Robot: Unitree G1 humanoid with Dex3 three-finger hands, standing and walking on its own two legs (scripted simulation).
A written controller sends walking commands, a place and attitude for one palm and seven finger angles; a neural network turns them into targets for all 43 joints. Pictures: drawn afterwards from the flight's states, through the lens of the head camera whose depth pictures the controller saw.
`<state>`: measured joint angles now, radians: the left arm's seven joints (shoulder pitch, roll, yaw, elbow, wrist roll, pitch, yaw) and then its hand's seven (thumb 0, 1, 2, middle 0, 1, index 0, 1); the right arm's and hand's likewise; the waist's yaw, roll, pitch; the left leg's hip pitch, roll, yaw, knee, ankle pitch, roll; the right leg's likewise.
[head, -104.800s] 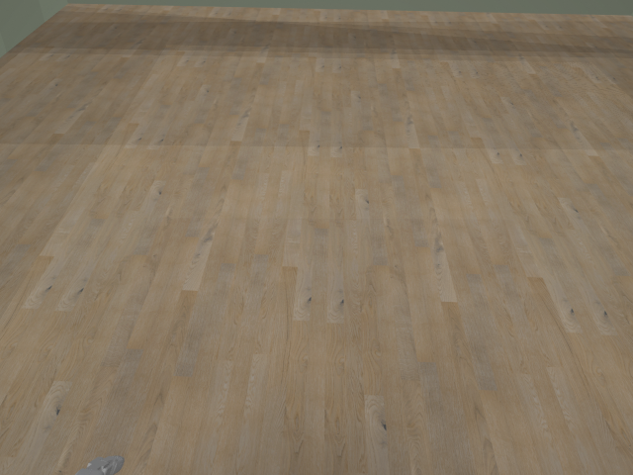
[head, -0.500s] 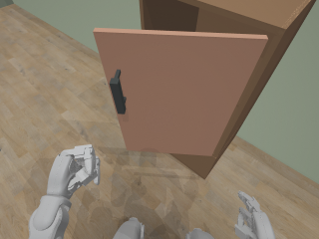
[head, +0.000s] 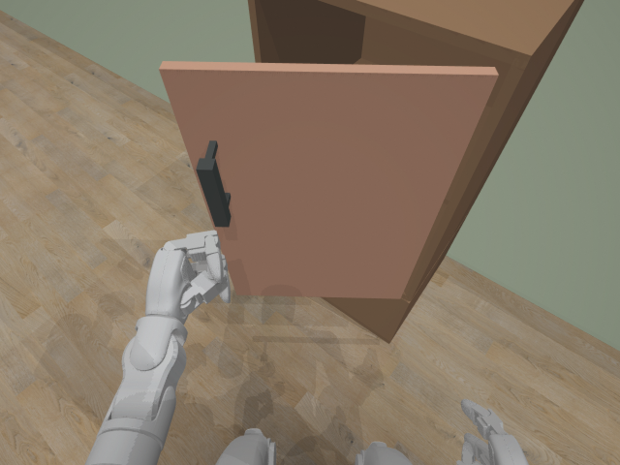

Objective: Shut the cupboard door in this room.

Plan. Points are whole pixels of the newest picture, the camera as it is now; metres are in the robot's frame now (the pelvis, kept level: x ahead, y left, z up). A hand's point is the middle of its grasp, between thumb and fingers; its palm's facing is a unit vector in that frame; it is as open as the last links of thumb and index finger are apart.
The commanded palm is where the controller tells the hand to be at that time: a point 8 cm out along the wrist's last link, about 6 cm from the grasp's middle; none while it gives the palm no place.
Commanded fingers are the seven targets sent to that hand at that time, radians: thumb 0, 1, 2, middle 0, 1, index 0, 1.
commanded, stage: bring the fist close to the handle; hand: left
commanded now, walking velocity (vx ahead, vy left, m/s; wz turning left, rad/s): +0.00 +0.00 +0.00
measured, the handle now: (217, 185) +0.49 +0.16 +0.05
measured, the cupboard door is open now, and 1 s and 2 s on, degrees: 36 36 24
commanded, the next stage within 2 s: push the door shut along its arc in 0.66 s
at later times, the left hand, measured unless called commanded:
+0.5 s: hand (243, 241) +0.39 +0.10 +0.06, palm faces -0.01 -1.00 -0.03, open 3.1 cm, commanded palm +0.36 +0.16 +0.06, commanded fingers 0.00 0.90 0.90 -1.30 -1.50 -1.30 -1.50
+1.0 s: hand (241, 227) +0.41 +0.11 +0.06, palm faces -0.06 -1.00 -0.04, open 3.1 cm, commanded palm +0.40 +0.16 +0.06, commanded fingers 0.00 0.90 0.90 -1.30 -1.50 -1.30 -1.50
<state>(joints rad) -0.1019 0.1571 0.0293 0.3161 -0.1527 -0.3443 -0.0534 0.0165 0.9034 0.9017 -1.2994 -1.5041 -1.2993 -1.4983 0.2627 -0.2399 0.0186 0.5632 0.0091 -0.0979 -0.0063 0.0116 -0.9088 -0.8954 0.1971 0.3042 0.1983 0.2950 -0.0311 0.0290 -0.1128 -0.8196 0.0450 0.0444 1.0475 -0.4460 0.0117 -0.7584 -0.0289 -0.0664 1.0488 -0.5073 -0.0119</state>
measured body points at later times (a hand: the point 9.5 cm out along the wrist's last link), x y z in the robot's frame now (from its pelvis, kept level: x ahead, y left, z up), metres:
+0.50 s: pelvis +0.00 -0.01 +0.00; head +0.06 -0.02 +0.45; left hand +0.38 +0.16 +0.06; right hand +0.09 -0.26 -0.12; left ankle +0.04 +0.11 -0.67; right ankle +0.01 -0.11 -0.67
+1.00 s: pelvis -0.01 +0.00 +0.00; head +0.07 +0.00 +0.44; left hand +0.41 +0.16 +0.06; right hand +0.10 -0.26 -0.12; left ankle +0.04 +0.11 -0.67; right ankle +0.01 -0.11 -0.67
